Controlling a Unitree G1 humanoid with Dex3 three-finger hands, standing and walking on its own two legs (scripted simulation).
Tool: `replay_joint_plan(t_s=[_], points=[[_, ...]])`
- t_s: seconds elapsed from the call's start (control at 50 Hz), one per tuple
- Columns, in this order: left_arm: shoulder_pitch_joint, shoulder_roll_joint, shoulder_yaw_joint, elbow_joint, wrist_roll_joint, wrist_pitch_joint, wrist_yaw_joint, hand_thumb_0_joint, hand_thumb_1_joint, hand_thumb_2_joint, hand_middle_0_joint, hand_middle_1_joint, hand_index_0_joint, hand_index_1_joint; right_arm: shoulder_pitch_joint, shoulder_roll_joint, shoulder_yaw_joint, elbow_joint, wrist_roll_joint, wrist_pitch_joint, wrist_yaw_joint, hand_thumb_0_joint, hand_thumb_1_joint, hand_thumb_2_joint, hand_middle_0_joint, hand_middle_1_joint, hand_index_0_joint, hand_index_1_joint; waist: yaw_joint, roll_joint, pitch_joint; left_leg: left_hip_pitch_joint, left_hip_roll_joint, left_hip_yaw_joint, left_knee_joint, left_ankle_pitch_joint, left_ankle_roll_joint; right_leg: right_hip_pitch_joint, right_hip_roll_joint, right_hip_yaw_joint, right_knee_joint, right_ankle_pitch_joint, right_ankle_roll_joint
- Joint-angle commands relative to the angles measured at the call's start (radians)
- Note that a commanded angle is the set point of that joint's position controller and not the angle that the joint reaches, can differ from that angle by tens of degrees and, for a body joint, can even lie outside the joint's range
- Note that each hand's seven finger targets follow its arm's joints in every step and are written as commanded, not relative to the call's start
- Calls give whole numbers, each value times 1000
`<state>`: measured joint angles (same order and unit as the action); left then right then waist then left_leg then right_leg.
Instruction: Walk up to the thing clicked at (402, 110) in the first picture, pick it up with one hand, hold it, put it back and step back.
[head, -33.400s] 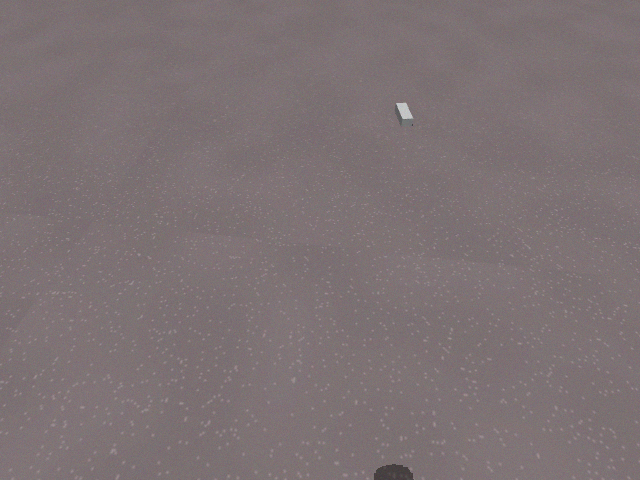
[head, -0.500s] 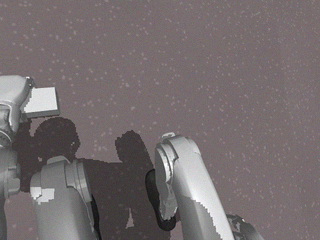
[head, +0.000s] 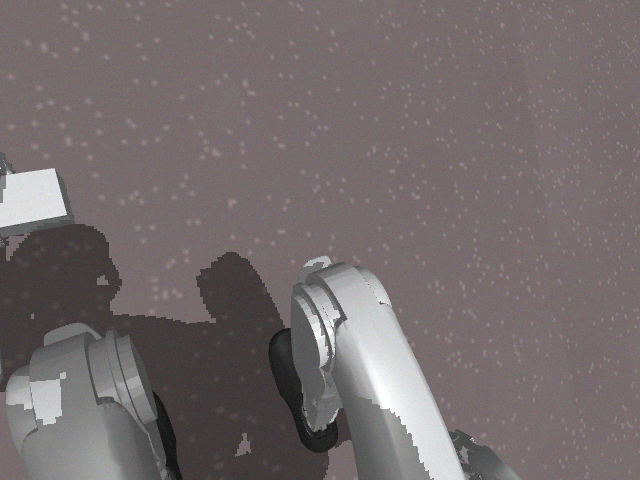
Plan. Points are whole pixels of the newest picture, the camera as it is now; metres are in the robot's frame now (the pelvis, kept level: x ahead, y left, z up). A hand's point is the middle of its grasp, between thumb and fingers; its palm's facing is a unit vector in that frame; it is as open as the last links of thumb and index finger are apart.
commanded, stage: rest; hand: left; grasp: from above
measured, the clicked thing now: out of the picture +0.46 +0.29 -0.26
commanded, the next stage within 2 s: open in 0.82 s
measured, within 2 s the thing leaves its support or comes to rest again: rests again in 0.38 s
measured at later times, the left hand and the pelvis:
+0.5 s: hand out of the picture +0.45 +0.28 -0.25, palm faces -0.46 -0.10 -0.88, open 9.1 cm; pelvis +0.00 +0.00 +0.00, yaw -2 degrees
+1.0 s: hand out of the picture +0.46 +0.28 -0.25, palm faces -0.46 -0.10 -0.88, open 9.1 cm; pelvis -0.01 +0.00 +0.00, yaw -3 degrees
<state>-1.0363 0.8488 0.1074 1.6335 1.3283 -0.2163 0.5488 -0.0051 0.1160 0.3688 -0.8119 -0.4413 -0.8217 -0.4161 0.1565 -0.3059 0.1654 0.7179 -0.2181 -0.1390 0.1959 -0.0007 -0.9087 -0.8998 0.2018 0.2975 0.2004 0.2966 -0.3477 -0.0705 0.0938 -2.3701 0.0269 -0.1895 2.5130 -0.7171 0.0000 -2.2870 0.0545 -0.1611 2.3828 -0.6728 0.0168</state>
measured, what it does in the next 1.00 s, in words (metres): stands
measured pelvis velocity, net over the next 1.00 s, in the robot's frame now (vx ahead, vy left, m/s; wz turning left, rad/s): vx -0.01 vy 0.00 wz -0.05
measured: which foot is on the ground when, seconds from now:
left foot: down 0.00-1.00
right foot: down 0.00-1.00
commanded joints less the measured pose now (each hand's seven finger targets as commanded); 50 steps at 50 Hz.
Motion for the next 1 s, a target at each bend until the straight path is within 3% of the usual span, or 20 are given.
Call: replay_joint_plan(t_s=[0.0,0.04,0.08,0.12,0.14,0.18,0.2,0.28,0.32,0.4,0.44,0.5,0.56,0.66,0.68,0.72,0.84,0.86,0.9,0.98], points=[[-304,250,23,-112,-9,-16,59,0,846,685,-1139,-586,-1159,-565,232,-305,-73,17,-5,-21,-2,0,-899,-897,200,300,200,300,-44,430,-710,511,-2,86,-215,247,23,405,38,-72,-219,291,-41],[-282,254,34,-92,-5,-14,76,0,839,652,-1141,-554,-1160,-533,216,-304,-70,16,-7,-19,0,0,-899,-897,201,300,200,300,-27,463,-709,520,1,80,-229,256,15,400,42,-77,-216,291,-50],[-283,268,45,-84,7,-12,88,0,836,658,-1136,-558,-1155,-537,221,-310,-68,18,-10,-23,6,0,-899,-898,200,300,200,300,-34,465,-677,517,2,77,-231,243,13,378,41,-81,-210,277,-51],[-301,248,25,-77,7,-10,93,0,836,684,-1140,-562,-1155,-546,201,-303,-60,13,-15,-29,13,0,-899,-898,201,300,200,300,-48,475,-672,526,4,71,-228,237,12,371,44,-87,-202,278,-51],[-338,213,-8,-83,5,-11,87,0,844,663,-1142,-563,-1160,-543,197,-310,-54,1,-16,-39,18,0,-902,-899,200,300,200,300,-74,462,-645,513,3,72,-214,233,15,355,39,-89,-204,276,-48],[-330,276,30,-100,1,-11,97,0,845,646,-1143,-554,-1163,-533,216,-324,-53,11,-14,-45,22,0,-902,-899,200,300,200,300,-61,472,-676,529,3,67,-225,243,17,386,40,-90,-206,289,-43],[-314,284,34,-89,-4,-9,102,0,842,638,-1153,-523,-1167,-508,198,-332,-57,2,-11,-49,21,0,-902,-900,200,300,200,300,-48,485,-663,524,5,65,-225,246,11,374,41,-89,-205,284,-50],[-296,289,46,-68,5,-2,113,0,841,654,-1142,-553,-1160,-535,208,-329,-48,6,-21,-52,32,0,-902,-900,200,300,200,300,-56,496,-670,534,8,62,-225,270,8,392,45,-96,-201,304,-49],[-312,226,-7,-34,-3,5,104,0,846,638,-1140,-563,-1162,-539,186,-316,-39,0,-23,-61,42,0,-905,-901,200,301,200,301,-79,486,-641,538,11,58,-218,247,9,374,45,-97,-193,299,-44],[-305,306,34,-38,-2,2,108,0,824,612,-1128,-533,-1149,-512,218,-336,-30,13,-27,-69,46,0,-904,-901,200,301,200,301,-82,483,-645,530,12,55,-213,263,13,414,46,-98,-202,315,-41],[-296,291,29,-12,-9,3,110,0,843,609,-1135,-541,-1158,-517,194,-336,-19,-1,-24,-77,49,0,-903,-901,200,301,200,301,-82,464,-596,498,11,53,-207,245,12,381,44,-104,-200,291,-45],[-296,314,33,-32,-13,-4,115,0,791,607,-1103,-546,-1124,-524,194,-340,-21,-3,-23,-76,48,0,-906,-902,200,301,200,301,-71,480,-642,510,14,52,-218,240,15,423,53,-97,-215,295,-43],[-306,286,3,-21,-16,-5,108,0,793,625,-1104,-552,-1123,-532,190,-337,-13,-6,-27,-85,56,0,-906,-903,200,301,200,301,-92,471,-621,509,15,51,-203,240,16,413,53,-99,-205,302,-38],[-290,330,19,-11,-15,-13,116,0,769,594,-1096,-510,-1110,-495,181,-342,7,-13,-24,-86,53,0,-906,-903,200,301,200,301,-88,439,-598,472,19,46,-196,231,21,430,59,-100,-218,293,-37],[-301,318,18,-1,-12,-17,116,0,776,600,-1095,-520,-1111,-502,188,-357,6,-15,-28,-88,52,0,-905,-903,200,301,200,301,-106,432,-582,481,15,41,-197,230,17,405,50,-112,-209,283,-40],[-286,322,16,-4,-19,-18,119,0,766,606,-1087,-524,-1103,-507,186,-360,0,-13,-28,-90,53,0,-904,-903,200,301,200,301,-91,457,-601,505,20,35,-211,241,13,423,57,-112,-214,294,-38],[-302,321,-6,20,-18,-21,114,0,789,573,-1106,-496,-1122,-479,185,-373,15,-22,-29,-100,56,0,-904,-903,200,300,200,300,-114,436,-556,487,20,24,-215,208,16,401,52,-117,-211,269,-35],[-278,332,-3,29,-16,-21,118,0,775,582,-1101,-503,-1115,-488,174,-357,25,-23,-25,-98,56,0,-906,-904,200,301,200,301,-98,450,-565,499,24,23,-222,224,12,420,59,-116,-208,281,-37],[-280,301,-33,53,-18,-20,116,0,781,591,-1094,-530,-1112,-511,159,-348,42,-34,-30,-102,60,0,-906,-904,200,301,200,301,-115,423,-537,469,24,23,-203,208,18,415,61,-116,-208,278,-33],[-292,328,-27,37,-19,-19,127,0,461,517,-774,-513,-792,-494,163,-357,42,-31,-29,-101,55,0,-896,-900,201,301,201,301,-108,444,-558,478,25,24,-214,207,15,421,64,-116,-216,277,-36]])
